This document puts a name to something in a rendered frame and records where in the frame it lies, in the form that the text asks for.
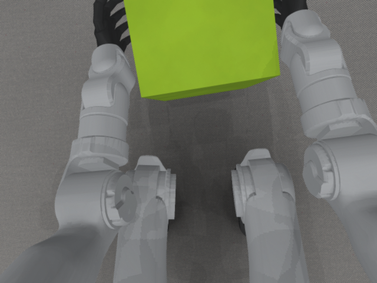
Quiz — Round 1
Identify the robot left upper arm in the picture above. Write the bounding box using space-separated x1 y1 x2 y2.
0 169 137 283

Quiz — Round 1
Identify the robot right upper arm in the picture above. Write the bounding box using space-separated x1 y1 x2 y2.
302 134 377 283

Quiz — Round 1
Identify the right robot hand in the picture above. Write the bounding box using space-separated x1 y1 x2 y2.
273 0 308 30

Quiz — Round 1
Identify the right robot forearm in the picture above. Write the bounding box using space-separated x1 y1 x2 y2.
280 9 377 140

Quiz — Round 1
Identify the left robot forearm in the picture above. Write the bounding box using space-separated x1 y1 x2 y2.
55 44 135 217

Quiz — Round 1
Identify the robot right shin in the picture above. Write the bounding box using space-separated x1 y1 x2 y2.
240 148 296 223

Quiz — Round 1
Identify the left robot hand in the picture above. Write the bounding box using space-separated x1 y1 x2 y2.
93 0 131 52

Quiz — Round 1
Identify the carton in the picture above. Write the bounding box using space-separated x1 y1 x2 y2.
124 0 280 101

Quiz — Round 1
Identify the robot left thigh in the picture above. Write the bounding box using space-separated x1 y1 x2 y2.
113 165 176 283

